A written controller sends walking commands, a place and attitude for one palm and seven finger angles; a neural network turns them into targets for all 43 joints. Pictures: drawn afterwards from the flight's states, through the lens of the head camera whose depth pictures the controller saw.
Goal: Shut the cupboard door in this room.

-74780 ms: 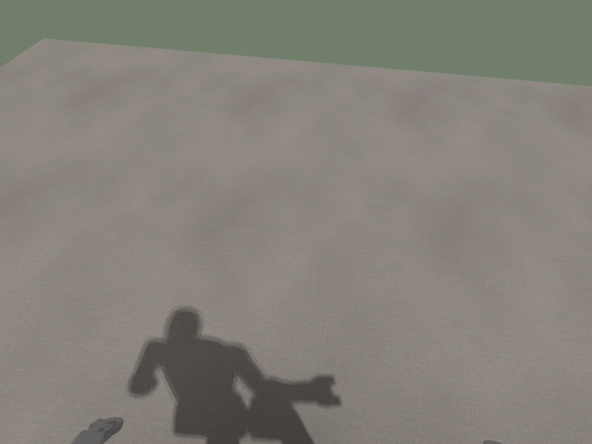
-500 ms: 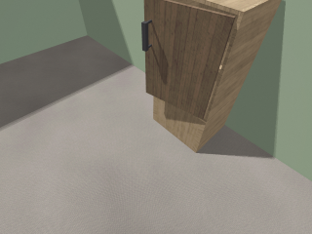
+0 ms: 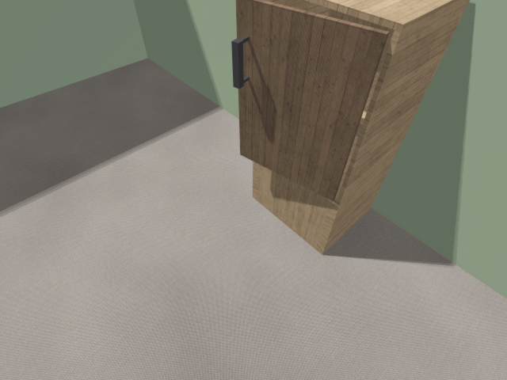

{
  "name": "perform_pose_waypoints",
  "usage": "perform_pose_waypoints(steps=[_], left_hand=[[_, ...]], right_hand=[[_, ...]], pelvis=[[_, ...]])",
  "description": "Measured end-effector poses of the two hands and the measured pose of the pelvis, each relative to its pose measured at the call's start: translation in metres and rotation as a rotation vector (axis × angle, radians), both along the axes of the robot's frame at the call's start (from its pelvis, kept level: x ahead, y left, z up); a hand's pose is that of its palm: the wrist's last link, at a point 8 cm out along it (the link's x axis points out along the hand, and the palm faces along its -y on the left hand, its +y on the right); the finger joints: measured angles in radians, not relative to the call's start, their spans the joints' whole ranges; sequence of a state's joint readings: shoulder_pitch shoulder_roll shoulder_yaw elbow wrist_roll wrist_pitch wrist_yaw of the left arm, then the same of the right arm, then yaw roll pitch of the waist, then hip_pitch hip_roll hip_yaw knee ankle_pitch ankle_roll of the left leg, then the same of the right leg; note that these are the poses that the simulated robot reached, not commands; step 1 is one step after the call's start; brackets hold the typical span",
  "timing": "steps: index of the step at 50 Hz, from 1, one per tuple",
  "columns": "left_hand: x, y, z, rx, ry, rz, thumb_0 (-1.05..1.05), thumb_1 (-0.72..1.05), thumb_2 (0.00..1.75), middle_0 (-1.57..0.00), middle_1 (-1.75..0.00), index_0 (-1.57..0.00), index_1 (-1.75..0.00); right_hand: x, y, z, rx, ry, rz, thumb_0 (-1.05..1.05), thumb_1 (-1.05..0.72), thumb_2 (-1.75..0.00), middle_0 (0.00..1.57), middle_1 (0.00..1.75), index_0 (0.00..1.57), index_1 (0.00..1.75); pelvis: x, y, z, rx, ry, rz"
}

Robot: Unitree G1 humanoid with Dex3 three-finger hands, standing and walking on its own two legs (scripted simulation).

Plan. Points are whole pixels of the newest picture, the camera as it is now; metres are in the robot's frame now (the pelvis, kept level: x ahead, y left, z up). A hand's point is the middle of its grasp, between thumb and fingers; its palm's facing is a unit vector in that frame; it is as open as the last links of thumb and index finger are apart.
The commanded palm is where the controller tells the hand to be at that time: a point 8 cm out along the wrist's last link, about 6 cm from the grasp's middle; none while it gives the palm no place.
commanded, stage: walk to a spot facing it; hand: left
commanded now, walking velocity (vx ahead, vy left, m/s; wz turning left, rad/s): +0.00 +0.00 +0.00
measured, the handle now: (242, 62) +0.98 +0.09 +0.03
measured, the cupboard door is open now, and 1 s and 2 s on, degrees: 11 11 11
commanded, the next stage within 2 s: none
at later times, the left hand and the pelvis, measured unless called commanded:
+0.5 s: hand out of the picture +0.00 +0.23 -0.21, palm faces +0.21 -0.95 -0.22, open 7.4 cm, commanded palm none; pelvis +0.00 +0.03 -0.03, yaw +12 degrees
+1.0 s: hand out of the picture -0.03 +0.21 -0.16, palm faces +0.47 -0.83 -0.30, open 7.4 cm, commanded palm none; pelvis -0.01 -0.01 -0.01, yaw +30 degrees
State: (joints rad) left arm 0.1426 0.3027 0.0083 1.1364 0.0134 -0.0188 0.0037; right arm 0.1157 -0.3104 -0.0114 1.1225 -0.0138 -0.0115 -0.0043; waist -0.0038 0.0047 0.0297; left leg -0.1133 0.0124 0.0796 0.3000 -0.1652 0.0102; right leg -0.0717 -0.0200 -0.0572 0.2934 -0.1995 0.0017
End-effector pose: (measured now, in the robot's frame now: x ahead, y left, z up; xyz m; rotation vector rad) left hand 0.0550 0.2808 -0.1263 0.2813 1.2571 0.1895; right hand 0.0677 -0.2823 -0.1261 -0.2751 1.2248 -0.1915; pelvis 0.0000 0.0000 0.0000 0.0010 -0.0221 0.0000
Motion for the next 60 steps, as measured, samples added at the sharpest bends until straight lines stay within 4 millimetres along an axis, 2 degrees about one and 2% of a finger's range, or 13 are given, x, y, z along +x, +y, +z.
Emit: perform_pose_waypoints(steps=[7, 12, 15, 19, 25, 29, 34, 38, 43, 46, 50, 55, 60], left_hand=[[0.006, -0.006, -0.002, -0.007, 0.004, 0.008, 0.01, 0.9, 0.9, -0.21, -0.29, -0.2, -0.3], [0.0, -0.014, -0.009, -0.015, 0.006, 0.05, 0.01, 0.9, 0.9, -0.21, -0.29, -0.2, -0.3], [-0.011, -0.019, -0.016, -0.034, 0.005, 0.09, 0.01, 0.9, 0.9, -0.21, -0.29, -0.2, -0.3], [-0.037, -0.019, -0.028, -0.061, 0.019, 0.154, 0.01, 0.9, 0.9, -0.21, -0.29, -0.2, -0.3], [-0.073, -0.001, -0.056, -0.101, 0.072, 0.25, 0.01, 0.9, 0.9, -0.21, -0.29, -0.2, -0.3], [-0.081, 0.011, -0.048, -0.09, 0.076, 0.295, 0.01, 0.9, 0.9, -0.21, -0.29, -0.2, -0.3], [-0.077, 0.019, -0.027, -0.062, 0.003, 0.331, 0.01, 0.9, 0.9, -0.2, -0.29, -0.2, -0.3], [-0.071, 0.017, -0.016, -0.033, -0.054, 0.356, 0.01, 0.9, 0.9, -0.2, -0.29, -0.2, -0.3], [-0.071, 0.001, -0.006, 0.006, -0.125, 0.401, 0.01, 0.9, 0.9, -0.2, -0.29, -0.2, -0.3], [-0.086, -0.014, -0.004, 0.029, -0.133, 0.438, 0.01, 0.9, 0.9, -0.2, -0.29, -0.2, -0.3], [-0.112, -0.036, 0.001, 0.015, -0.093, 0.504, 0.01, 0.9, 0.9, -0.21, -0.29, -0.2, -0.3], [-0.141, -0.053, -0.002, -0.023, -0.079, 0.6, 0.01, 0.9, 0.9, -0.21, -0.29, -0.2, -0.3], [-0.183, -0.063, -0.014, -0.066, -0.062, 0.732, 0.01, 0.9, 0.9, -0.21, -0.29, -0.2, -0.3]], right_hand=[[0.005, -0.004, 0.0, -0.006, 0.012, 0.003, 0.01, -0.9, -0.9, 0.21, 0.3, 0.2, 0.3], [0.001, 0.005, -0.009, 0.014, 0.058, 0.016, 0.01, -0.9, -0.9, 0.2, 0.3, 0.2, 0.3], [-0.003, 0.016, -0.017, 0.034, 0.095, 0.032, 0.01, -0.91, -0.9, 0.2, 0.3, 0.2, 0.3], [-0.003, 0.036, -0.022, 0.045, 0.134, 0.058, 0.01, -0.91, -0.9, 0.2, 0.3, 0.2, 0.3], [0.008, 0.07, -0.032, 0.046, 0.105, 0.127, 0.01, -0.9, -0.9, 0.21, 0.3, 0.2, 0.3], [0.006, 0.085, -0.027, 0.048, 0.125, 0.168, 0.01, -0.9, -0.9, 0.21, 0.3, 0.2, 0.3], [0.011, 0.091, -0.021, 0.052, 0.142, 0.225, 0.01, -0.9, -0.9, 0.21, 0.3, 0.2, 0.3], [0.024, 0.083, -0.021, 0.055, 0.13, 0.263, 0.01, -0.9, -0.9, 0.21, 0.3, 0.2, 0.3], [0.051, 0.065, -0.03, 0.065, 0.103, 0.317, 0.01, -0.9, -0.9, 0.21, 0.3, 0.2, 0.3], [0.074, 0.057, -0.036, 0.07, 0.081, 0.354, 0.01, -0.9, -0.9, 0.21, 0.3, 0.2, 0.3], [0.1, 0.058, -0.028, 0.074, 0.05, 0.415, 0.01, -0.91, -0.9, 0.2, 0.3, 0.2, 0.3], [0.12, 0.074, -0.018, 0.071, 0.052, 0.511, 0.01, -0.91, -0.9, 0.2, 0.3, 0.2, 0.3], [0.145, 0.119, -0.011, 0.056, 0.057, 0.651, 0.01, -0.91, -0.9, 0.2, 0.3, 0.2, 0.3]], pelvis=[[0.006, -0.003, 0.0, 0.001, 0.005, 0.011], [0.006, -0.005, -0.005, 0.002, 0.01, 0.046], [0.004, -0.004, -0.009, -0.007, 0.004, 0.079], [0.002, 0.005, -0.014, -0.011, -0.013, 0.129], [-0.002, 0.029, -0.033, -0.016, -0.008, 0.215], [-0.007, 0.034, -0.026, -0.009, 0.012, 0.247], [-0.011, 0.031, -0.014, -0.025, 0.037, 0.305], [-0.012, 0.023, -0.011, -0.029, 0.042, 0.353], [-0.01, 0.002, -0.016, -0.02, 0.041, 0.423], [-0.01, -0.009, -0.02, -0.006, 0.031, 0.462], [-0.01, -0.013, -0.012, 0.013, 0.017, 0.521], [-0.006, -0.012, -0.008, 0.02, 0.018, 0.61], [-0.005, 0.003, -0.009, 0.011, 0.026, 0.697]])
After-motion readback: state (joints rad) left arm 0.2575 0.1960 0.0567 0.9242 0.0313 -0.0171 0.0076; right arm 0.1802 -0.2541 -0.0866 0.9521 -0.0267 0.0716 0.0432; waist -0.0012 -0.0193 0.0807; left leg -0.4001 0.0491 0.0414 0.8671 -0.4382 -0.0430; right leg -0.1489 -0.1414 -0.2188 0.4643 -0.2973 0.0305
